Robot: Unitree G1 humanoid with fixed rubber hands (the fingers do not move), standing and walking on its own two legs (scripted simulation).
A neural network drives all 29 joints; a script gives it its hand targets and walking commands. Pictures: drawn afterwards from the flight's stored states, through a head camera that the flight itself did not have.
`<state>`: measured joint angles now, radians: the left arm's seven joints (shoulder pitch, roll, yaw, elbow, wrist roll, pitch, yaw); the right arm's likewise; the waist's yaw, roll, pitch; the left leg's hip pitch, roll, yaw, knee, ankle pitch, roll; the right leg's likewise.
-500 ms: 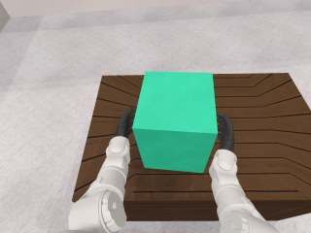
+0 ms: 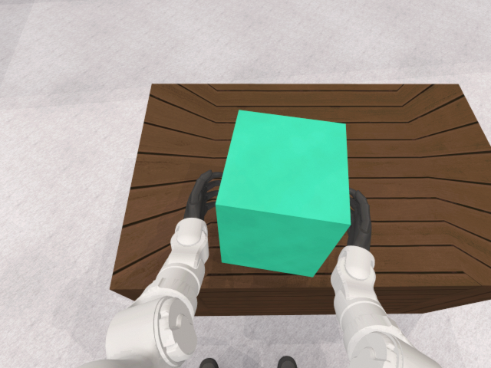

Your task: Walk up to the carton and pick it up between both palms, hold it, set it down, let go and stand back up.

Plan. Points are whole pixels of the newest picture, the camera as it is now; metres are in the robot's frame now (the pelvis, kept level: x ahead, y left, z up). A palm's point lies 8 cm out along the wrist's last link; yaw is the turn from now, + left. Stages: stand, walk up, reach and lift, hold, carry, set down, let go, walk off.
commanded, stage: set down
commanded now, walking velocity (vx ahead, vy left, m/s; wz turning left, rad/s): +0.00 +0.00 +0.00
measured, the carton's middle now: (278, 199) +0.43 -0.06 -0.08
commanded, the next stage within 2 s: none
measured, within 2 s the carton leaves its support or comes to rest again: rests again in 0.96 s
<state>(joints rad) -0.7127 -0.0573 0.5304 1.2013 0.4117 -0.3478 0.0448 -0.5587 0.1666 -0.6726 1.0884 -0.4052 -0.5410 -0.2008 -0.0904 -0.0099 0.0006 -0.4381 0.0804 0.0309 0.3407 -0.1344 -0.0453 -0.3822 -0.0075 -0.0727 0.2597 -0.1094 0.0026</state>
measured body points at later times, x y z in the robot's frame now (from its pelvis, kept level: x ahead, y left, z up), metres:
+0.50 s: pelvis +0.00 +0.01 -0.01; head +0.14 +0.02 +0.42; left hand +0.42 +0.11 -0.06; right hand +0.34 -0.17 -0.06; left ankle +0.00 +0.14 -0.75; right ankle -0.01 -0.12 -0.75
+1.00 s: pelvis +0.00 +0.01 -0.01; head +0.15 +0.01 +0.42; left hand +0.42 +0.11 -0.05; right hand +0.35 -0.17 -0.06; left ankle +0.00 +0.14 -0.75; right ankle -0.01 -0.12 -0.75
